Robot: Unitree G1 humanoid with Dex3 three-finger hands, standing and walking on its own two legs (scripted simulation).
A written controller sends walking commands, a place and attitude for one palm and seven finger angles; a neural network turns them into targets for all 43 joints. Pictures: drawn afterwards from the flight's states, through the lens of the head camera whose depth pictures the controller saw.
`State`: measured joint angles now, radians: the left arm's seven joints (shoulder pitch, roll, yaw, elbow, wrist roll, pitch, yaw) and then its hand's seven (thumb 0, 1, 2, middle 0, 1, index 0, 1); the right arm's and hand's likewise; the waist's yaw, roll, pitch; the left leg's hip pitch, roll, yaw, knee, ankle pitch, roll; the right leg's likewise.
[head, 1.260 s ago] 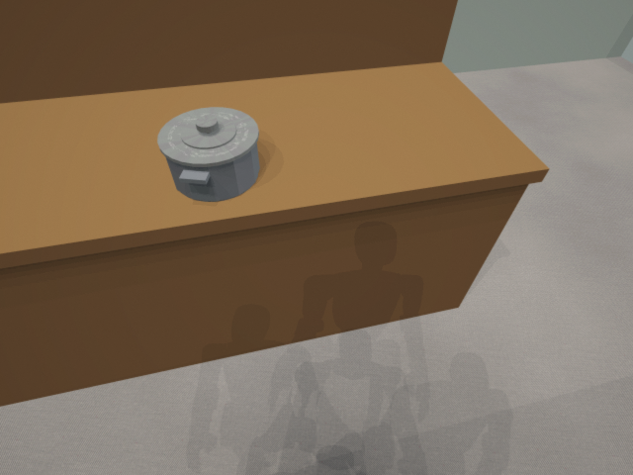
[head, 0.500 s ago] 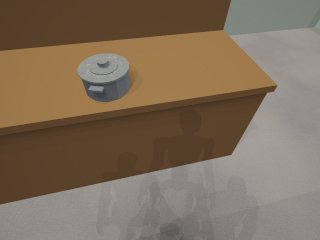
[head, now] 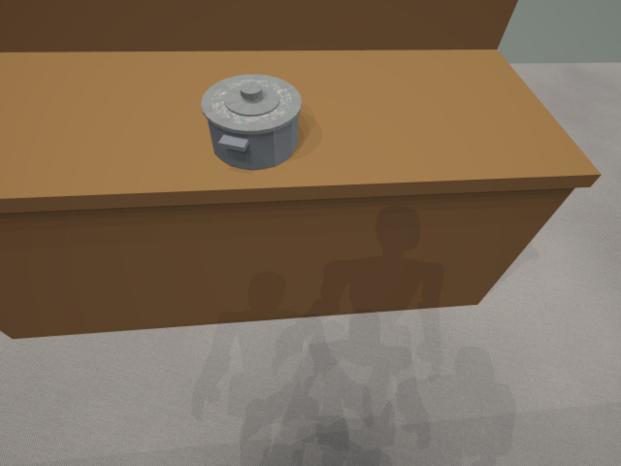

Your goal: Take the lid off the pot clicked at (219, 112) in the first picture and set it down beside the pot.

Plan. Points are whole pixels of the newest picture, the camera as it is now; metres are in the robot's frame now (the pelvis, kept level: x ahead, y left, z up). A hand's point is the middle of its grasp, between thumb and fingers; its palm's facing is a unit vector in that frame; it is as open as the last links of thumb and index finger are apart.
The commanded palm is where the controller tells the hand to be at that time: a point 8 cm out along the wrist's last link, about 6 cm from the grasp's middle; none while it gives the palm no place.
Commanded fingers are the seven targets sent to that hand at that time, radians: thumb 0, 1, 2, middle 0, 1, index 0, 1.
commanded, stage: turn to face it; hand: left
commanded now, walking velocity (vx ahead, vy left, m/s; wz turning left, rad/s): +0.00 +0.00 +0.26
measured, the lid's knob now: (251, 90) +0.77 +0.16 +0.05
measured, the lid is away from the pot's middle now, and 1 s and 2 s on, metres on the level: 0.00 0.00 0.00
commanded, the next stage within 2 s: take the last steps up to it in 0.08 s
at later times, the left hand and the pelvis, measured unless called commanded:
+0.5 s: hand out of the picture -0.03 +0.13 -0.15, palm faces +0.18 -0.96 -0.21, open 7.4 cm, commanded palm none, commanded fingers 0.00 0.90 0.90 -0.20 -0.30 -0.20 -0.30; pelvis +0.04 -0.04 +0.02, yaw +7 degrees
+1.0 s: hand (206, 373) +0.27 +0.18 -0.16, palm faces +0.13 -0.96 -0.24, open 7.3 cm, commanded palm none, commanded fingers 0.00 0.90 0.90 -0.20 -0.30 -0.20 -0.30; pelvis +0.22 -0.03 -0.01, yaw +7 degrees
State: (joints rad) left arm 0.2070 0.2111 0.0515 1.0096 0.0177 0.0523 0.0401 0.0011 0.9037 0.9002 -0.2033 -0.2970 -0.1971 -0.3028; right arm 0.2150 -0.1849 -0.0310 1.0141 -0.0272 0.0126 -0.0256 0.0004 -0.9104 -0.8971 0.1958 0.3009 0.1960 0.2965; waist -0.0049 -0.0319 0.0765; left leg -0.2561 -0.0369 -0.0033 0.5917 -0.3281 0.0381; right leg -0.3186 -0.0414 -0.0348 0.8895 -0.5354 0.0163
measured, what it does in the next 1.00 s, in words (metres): walks ahead: right foot, then left foot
